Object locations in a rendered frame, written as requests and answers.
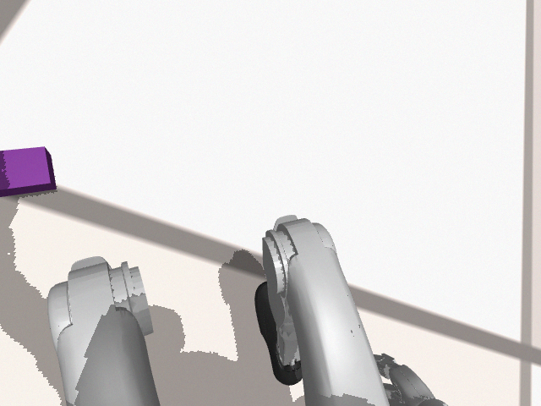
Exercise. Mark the right robot foot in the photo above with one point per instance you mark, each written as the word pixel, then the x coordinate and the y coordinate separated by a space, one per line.
pixel 285 374

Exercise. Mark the small box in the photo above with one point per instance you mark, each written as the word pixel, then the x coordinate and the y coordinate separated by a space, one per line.
pixel 24 171

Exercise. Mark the right robot hand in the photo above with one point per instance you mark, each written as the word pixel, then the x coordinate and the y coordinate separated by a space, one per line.
pixel 407 388

